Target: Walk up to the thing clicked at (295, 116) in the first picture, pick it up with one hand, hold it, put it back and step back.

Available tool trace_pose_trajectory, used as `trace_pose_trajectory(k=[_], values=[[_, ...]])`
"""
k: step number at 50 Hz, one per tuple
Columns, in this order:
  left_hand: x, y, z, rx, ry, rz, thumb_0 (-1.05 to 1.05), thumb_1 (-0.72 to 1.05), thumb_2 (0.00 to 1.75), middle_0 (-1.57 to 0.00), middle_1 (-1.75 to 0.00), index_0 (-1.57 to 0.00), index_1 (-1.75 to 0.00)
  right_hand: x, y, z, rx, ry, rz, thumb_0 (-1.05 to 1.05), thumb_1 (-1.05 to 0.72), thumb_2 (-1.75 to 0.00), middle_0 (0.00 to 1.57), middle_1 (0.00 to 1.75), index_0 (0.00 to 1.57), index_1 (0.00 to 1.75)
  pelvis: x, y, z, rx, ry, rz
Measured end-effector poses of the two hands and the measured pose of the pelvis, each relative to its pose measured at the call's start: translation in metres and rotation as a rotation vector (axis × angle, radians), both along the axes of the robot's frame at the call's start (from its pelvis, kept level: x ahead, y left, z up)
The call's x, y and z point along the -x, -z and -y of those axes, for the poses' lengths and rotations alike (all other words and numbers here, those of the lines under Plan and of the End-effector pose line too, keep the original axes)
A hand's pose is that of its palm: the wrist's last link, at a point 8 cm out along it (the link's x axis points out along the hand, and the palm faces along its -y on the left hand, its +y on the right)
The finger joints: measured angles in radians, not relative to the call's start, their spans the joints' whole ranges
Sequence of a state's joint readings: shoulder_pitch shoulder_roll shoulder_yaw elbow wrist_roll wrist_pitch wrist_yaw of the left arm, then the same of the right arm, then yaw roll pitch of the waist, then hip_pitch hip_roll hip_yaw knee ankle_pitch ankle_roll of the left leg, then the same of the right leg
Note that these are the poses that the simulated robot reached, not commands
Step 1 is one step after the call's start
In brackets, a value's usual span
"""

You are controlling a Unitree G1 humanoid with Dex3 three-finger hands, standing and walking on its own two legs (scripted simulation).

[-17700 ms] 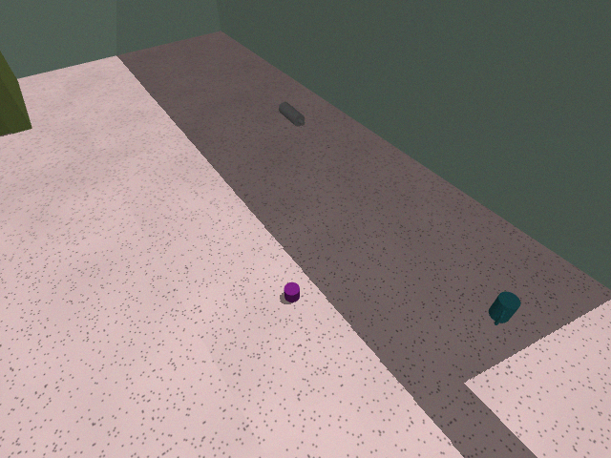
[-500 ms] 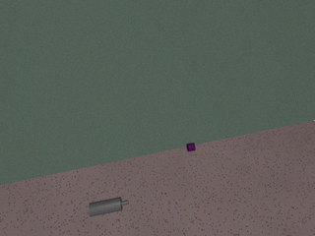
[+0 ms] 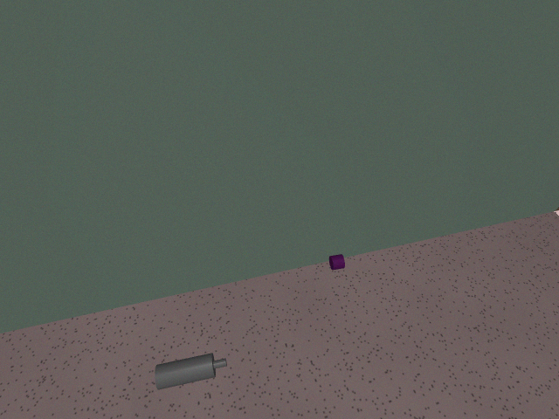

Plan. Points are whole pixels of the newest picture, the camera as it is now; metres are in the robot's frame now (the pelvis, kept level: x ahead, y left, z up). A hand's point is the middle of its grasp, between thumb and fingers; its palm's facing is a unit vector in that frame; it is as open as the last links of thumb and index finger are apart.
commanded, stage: stand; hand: left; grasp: from above
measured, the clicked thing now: (192, 369) +0.45 +0.31 -0.74
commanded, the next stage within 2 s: rise first in 0.46 s
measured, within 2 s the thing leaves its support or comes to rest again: neither
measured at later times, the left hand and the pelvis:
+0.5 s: hand out of the picture +0.09 +0.25 -0.15, palm faces -0.02 -0.94 -0.35, open 7.4 cm; pelvis +0.01 +0.00 +0.00, yaw +0 degrees
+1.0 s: hand out of the picture +0.16 +0.26 -0.19, palm faces -0.08 -0.91 -0.40, open 12.5 cm; pelvis +0.00 +0.01 -0.04, yaw -1 degrees
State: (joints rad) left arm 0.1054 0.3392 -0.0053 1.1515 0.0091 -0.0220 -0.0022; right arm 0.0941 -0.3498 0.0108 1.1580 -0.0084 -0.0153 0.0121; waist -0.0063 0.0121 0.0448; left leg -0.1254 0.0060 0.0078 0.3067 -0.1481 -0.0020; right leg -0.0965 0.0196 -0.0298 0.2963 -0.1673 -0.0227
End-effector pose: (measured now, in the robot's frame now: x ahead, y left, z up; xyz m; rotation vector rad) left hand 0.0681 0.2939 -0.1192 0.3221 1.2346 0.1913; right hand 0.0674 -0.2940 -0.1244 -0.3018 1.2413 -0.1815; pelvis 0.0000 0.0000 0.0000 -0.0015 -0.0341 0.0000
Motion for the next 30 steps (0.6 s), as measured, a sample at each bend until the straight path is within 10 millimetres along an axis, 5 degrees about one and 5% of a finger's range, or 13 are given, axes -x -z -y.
trace_pose_trajectory(k=[30], values=[[-0.011,-0.001,0.003,-0.001,-0.015,0.02,0.01,0.9,0.9,-0.2,-0.31,-0.2,-0.31,-0.014,-0.002,0.003,0.006,-0.002,0.028,0.01,-0.91,-0.9,0.21,0.3,0.21,0.3,-0.008,0.0,0.003,0.0,-0.004,-0.014]])
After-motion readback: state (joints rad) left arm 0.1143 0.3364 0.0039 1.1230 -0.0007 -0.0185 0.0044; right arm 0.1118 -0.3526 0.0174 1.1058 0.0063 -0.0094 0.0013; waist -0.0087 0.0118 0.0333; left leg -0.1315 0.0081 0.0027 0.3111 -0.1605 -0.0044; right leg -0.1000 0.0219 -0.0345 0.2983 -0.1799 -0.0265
